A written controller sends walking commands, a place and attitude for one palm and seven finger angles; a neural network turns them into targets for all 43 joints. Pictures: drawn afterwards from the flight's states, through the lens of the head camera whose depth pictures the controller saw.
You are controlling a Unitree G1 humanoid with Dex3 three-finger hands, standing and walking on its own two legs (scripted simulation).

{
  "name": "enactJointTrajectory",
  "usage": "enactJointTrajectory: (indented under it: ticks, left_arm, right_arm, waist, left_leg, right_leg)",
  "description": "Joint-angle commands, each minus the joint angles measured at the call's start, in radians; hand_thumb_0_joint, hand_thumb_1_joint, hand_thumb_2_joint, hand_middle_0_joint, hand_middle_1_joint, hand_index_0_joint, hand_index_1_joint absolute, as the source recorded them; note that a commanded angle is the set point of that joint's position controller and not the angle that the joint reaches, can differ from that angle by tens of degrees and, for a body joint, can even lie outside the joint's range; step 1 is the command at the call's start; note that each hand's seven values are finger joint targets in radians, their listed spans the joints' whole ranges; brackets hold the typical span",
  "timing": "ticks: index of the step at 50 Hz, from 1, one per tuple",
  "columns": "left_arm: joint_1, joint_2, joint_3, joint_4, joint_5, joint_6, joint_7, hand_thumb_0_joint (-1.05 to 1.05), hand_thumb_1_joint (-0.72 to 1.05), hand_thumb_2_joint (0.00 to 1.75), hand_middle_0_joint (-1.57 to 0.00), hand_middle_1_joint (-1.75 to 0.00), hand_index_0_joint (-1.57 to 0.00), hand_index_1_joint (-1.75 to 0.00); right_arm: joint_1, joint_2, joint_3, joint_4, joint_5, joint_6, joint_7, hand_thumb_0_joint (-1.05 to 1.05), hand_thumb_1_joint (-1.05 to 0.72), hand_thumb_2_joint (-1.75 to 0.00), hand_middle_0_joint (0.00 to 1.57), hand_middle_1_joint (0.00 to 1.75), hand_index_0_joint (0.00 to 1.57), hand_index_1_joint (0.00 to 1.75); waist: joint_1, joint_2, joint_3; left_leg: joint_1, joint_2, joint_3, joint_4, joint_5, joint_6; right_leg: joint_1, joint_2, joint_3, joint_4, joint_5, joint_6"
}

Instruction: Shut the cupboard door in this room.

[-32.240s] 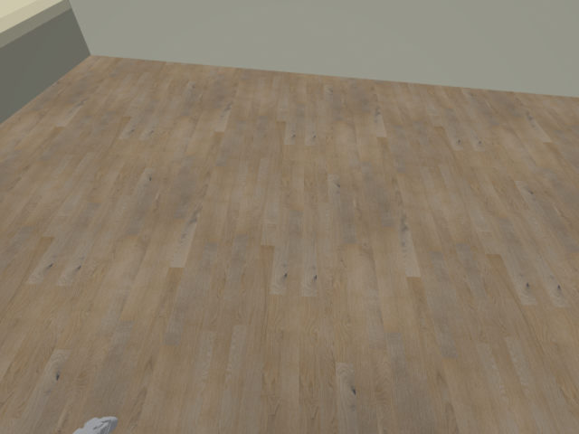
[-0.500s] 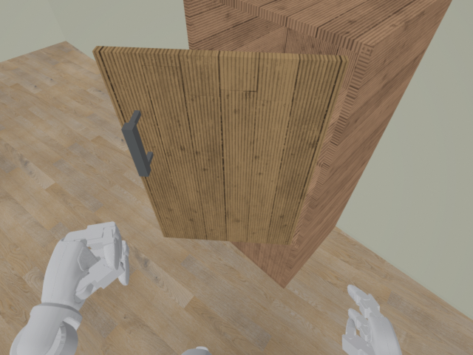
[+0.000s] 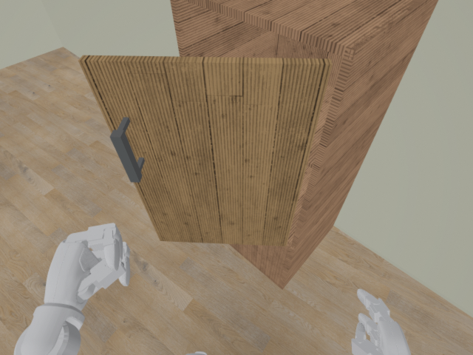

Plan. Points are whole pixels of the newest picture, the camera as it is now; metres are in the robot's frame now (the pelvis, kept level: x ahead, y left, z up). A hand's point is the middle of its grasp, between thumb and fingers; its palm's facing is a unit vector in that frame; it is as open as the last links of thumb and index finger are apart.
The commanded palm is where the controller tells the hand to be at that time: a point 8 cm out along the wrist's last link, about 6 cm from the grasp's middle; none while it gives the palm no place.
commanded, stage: bring the fist close to the handle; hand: left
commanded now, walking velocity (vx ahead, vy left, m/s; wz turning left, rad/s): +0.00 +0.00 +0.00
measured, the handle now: (130, 150) +0.46 +0.24 +0.09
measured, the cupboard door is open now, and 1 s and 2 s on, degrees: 40 40 36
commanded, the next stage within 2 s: push the door shut along its arc in 1.42 s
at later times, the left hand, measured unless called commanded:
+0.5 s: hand (126, 224) +0.29 +0.20 +0.09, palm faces +0.01 -1.00 -0.02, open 3.1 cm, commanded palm +0.27 +0.25 +0.09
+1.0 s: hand (140, 187) +0.37 +0.20 +0.09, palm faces +0.01 -1.00 -0.01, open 3.1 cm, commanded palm +0.34 +0.25 +0.09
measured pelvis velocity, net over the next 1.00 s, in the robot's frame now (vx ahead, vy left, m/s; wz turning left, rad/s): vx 0.00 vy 0.01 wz -0.02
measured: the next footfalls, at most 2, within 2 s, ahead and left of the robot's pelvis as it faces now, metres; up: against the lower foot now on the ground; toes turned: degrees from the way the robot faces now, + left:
none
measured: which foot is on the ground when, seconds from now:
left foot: down 0.00-1.00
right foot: down 0.00-1.00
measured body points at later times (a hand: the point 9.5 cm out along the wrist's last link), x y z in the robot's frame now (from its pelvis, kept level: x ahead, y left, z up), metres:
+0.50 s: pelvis +0.00 +0.00 +0.00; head +0.03 -0.01 +0.45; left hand +0.29 +0.25 +0.09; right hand +0.15 -0.24 -0.08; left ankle +0.02 +0.13 -0.69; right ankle +0.00 -0.12 -0.69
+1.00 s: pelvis +0.00 +0.01 +0.00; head +0.04 +0.00 +0.45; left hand +0.36 +0.25 +0.09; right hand +0.12 -0.24 -0.10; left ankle +0.02 +0.13 -0.69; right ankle +0.00 -0.12 -0.69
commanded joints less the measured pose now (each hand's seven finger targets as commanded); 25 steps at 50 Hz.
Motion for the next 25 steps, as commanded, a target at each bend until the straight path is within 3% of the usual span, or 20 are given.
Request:
enactJointTrajectory:
  ticks: [1, 3, 4, 6, 7, 8, 11, 13, 16, 20, 22, 23, 25]
  left_arm:
    - [-0.094, 0.131, 0.08, -0.199, -0.021, -0.06, -0.002, 0.0, 0.9, 0.9, -1.3, -1.5, -1.3, -1.5]
    - [-0.195, 0.182, 0.119, -0.167, -0.019, -0.064, 0.002, 0.0, 0.9, 0.9, -1.3, -1.5, -1.3, -1.5]
    - [-0.248, 0.178, 0.117, -0.145, -0.014, -0.067, 0.001, 0.0, 0.9, 0.9, -1.3, -1.5, -1.3, -1.5]
    - [-0.317, 0.183, 0.126, -0.123, -0.019, -0.073, -0.006, 0.0, 0.9, 0.9, -1.3, -1.5, -1.3, -1.5]
    - [-0.339, 0.166, 0.106, -0.108, -0.019, -0.071, -0.013, 0.0, 0.9, 0.9, -1.3, -1.5, -1.3, -1.5]
    - [-0.367, 0.188, 0.119, -0.097, -0.019, -0.07, -0.015, 0.0, 0.9, 0.9, -1.3, -1.5, -1.3, -1.5]
    - [-0.378, 0.184, 0.125, -0.028, -0.03, -0.052, -0.039, 0.0, 0.9, 0.9, -1.3, -1.5, -1.3, -1.5]
    - [-0.378, 0.215, 0.155, 0.019, -0.031, -0.041, -0.048, 0.0, 0.9, 0.9, -1.3, -1.5, -1.3, -1.5]
    - [-0.408, 0.186, 0.134, 0.016, -0.032, -0.032, -0.049, 0.0, 0.9, 0.9, -1.3, -1.5, -1.3, -1.5]
    - [-0.488, 0.189, 0.141, 0.088, -0.023, -0.03, -0.03, 0.0, 0.9, 0.9, -1.3, -1.5, -1.3, -1.5]
    - [-0.545, 0.208, 0.151, 0.093, -0.012, -0.043, -0.022, 0.0, 0.9, 0.9, -1.3, -1.5, -1.3, -1.5]
    - [-0.56, 0.211, 0.142, 0.094, -0.006, -0.047, -0.018, 0.0, 0.9, 0.9, -1.3, -1.5, -1.3, -1.5]
    - [-0.606, 0.195, 0.126, 0.102, -0.001, -0.056, -0.014, 0.0, 0.9, 0.9, -1.3, -1.5, -1.3, -1.5]
  right_arm:
    - [-0.071, -0.114, -0.044, -0.159, 0.0, -0.058, -0.014, 0.0, -0.9, -0.9, 0.2, 0.3, 0.2, 0.3]
    - [-0.065, -0.123, -0.043, -0.138, -0.003, -0.054, -0.021, 0.0, -0.9, -0.9, 0.2, 0.3, 0.2, 0.3]
    - [-0.073, -0.121, -0.044, -0.135, -0.001, -0.053, -0.022, 0.0, -0.9, -0.9, 0.2, 0.3, 0.2, 0.3]
    - [-0.078, -0.119, -0.043, -0.125, 0.002, -0.057, -0.025, 0.0, -0.9, -0.9, 0.2, 0.3, 0.2, 0.3]
    - [-0.076, -0.119, -0.04, -0.123, 0.002, -0.059, -0.026, 0.0, -0.9, -0.9, 0.2, 0.3, 0.2, 0.3]
    - [-0.075, -0.123, -0.042, -0.116, 0.001, -0.06, -0.029, 0.0, -0.9, -0.9, 0.2, 0.3, 0.2, 0.3]
    - [-0.075, -0.124, -0.042, -0.11, 0.004, -0.06, -0.03, 0.0, -0.9, -0.9, 0.2, 0.3, 0.2, 0.3]
    - [-0.068, -0.13, -0.046, -0.107, 0.005, -0.054, -0.03, 0.0, -0.9, -0.9, 0.2, 0.3, 0.2, 0.3]
    - [-0.066, -0.126, -0.047, -0.114, 0.006, -0.05, -0.024, 0.0, -0.9, -0.9, 0.2, 0.3, 0.2, 0.3]
    - [-0.06, -0.133, -0.049, -0.103, 0.004, -0.038, -0.022, 0.0, -0.9, -0.9, 0.2, 0.3, 0.2, 0.3]
    - [-0.063, -0.134, -0.051, -0.101, 0.004, -0.032, -0.021, 0.0, -0.9, -0.9, 0.2, 0.3, 0.2, 0.3]
    - [-0.061, -0.137, -0.051, -0.1, 0.003, -0.031, -0.022, 0.0, -0.9, -0.9, 0.2, 0.3, 0.2, 0.3]
    - [-0.063, -0.133, -0.05, -0.095, 0.003, -0.03, -0.018, 0.0, -0.9, -0.9, 0.2, 0.3, 0.2, 0.3]
  waist:
    - [-0.003, -0.041, -0.126]
    - [-0.02, -0.069, -0.099]
    - [-0.025, -0.07, -0.103]
    - [-0.02, -0.015, -0.128]
    - [-0.023, -0.014, -0.143]
    - [-0.025, -0.028, -0.165]
    - [-0.012, -0.016, -0.187]
    - [-0.001, -0.047, -0.197]
    - [0.003, -0.006, -0.209]
    - [-0.012, -0.064, -0.163]
    - [-0.009, -0.026, -0.18]
    - [-0.011, -0.037, -0.188]
    - [-0.015, -0.004, -0.204]
  left_leg:
    - [0.068, -0.043, 0.015, -0.121, 0.178, 0.034]
    - [0.04, -0.042, 0.016, -0.104, 0.152, 0.037]
    - [0.043, -0.041, 0.017, -0.106, 0.146, 0.036]
    - [0.061, -0.043, 0.017, -0.11, 0.141, 0.035]
    - [0.071, -0.043, 0.014, -0.114, 0.147, 0.035]
    - [0.074, -0.042, 0.013, -0.109, 0.16, 0.038]
    - [0.084, -0.043, 0.017, -0.118, 0.19, 0.035]
    - [0.08, -0.042, 0.017, -0.124, 0.212, 0.036]
    - [0.115, -0.042, 0.02, -0.139, 0.245, 0.033]
    - [0.093, -0.04, 0.019, -0.148, 0.21, 0.034]
    - [0.101, -0.041, 0.021, -0.153, 0.205, 0.032]
    - [0.108, -0.038, 0.021, -0.151, 0.211, 0.035]
    - [0.124, -0.039, 0.02, -0.157, 0.21, 0.032]
  right_leg:
    - [0.072, 0.027, 0.037, -0.16, 0.203, -0.003]
    - [0.052, 0.024, 0.06, -0.178, 0.155, 0.002]
    - [0.047, 0.021, 0.064, -0.18, 0.142, 0.003]
    - [0.046, 0.022, 0.063, -0.175, 0.133, -0.002]
    - [0.052, 0.024, 0.055, -0.169, 0.147, -0.003]
    - [0.063, 0.023, 0.063, -0.171, 0.162, -0.002]
    - [0.087, 0.02, 0.06, -0.166, 0.215, -0.002]
    - [0.114, 0.022, 0.06, -0.165, 0.243, -0.003]
    - [0.112, 0.025, 0.038, -0.151, 0.303, -0.005]
    - [0.08, 0.028, 0.035, -0.163, 0.262, -0.001]
    - [0.083, 0.027, 0.036, -0.158, 0.25, -0.006]
    - [0.087, 0.029, 0.037, -0.157, 0.253, -0.006]
    - [0.081, 0.028, 0.031, -0.152, 0.255, -0.009]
